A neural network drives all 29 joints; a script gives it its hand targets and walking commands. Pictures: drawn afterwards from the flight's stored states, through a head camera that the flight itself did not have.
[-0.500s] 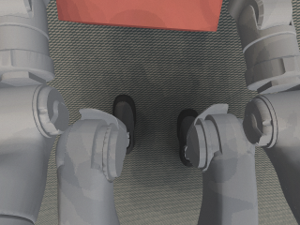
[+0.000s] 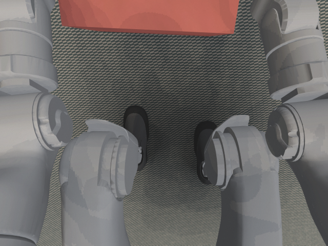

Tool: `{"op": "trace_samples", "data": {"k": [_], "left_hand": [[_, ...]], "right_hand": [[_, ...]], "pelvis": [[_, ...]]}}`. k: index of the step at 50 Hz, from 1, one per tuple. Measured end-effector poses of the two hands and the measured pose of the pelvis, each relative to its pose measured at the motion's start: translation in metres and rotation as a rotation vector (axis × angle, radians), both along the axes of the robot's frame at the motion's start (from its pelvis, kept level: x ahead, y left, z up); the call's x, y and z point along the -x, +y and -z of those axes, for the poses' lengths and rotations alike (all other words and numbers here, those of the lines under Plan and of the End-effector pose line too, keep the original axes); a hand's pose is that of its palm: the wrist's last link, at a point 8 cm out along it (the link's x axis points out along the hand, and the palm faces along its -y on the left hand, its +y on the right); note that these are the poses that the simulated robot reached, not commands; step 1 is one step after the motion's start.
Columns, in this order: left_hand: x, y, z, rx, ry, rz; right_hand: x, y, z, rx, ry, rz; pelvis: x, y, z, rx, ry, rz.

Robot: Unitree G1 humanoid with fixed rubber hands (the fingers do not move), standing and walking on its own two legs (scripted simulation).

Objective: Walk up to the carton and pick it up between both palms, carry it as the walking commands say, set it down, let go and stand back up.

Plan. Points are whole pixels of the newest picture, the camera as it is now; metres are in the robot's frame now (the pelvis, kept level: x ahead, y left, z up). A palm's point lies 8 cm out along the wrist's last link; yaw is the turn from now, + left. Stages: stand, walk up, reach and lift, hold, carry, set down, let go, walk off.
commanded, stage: set down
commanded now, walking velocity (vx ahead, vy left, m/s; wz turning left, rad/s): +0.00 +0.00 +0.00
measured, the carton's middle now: out of the picture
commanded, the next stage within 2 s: none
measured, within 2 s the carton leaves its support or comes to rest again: neither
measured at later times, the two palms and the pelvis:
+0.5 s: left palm out of the picture +0.56 +0.23 -0.19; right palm out of the picture +0.55 -0.13 -0.20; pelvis +0.00 +0.00 +0.00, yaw +0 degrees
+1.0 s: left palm out of the picture +0.56 +0.23 -0.19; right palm out of the picture +0.55 -0.14 -0.20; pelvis +0.00 +0.00 -0.01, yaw +0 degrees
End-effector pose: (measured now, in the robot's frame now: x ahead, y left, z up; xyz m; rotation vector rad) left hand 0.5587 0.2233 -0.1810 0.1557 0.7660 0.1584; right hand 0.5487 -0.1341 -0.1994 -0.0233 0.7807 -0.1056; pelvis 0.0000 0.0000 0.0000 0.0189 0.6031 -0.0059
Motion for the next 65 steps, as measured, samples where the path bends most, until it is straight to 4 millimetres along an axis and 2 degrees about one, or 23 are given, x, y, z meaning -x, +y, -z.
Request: {"op": "trace_samples", "data": {"k": [14,58,65], "left_hand": [[0.004,0.004,0.009,0.001,0.022,-0.005],[0.004,0.007,0.011,0.022,-0.008,0.033],[0.007,0.008,0.015,0.059,-0.034,-0.005]], "right_hand": [[-0.001,0.001,0.003,-0.019,0.001,-0.034],[-0.002,-0.002,0.006,-0.039,-0.019,-0.066],[0.0,-0.002,0.008,-0.022,-0.03,-0.057]], "pelvis": [[-0.002,0.002,0.002,0.005,0.001,0.003],[-0.003,0.002,0.01,0.005,-0.02,0.005],[-0.003,0.002,0.01,0.005,-0.019,0.005]]}}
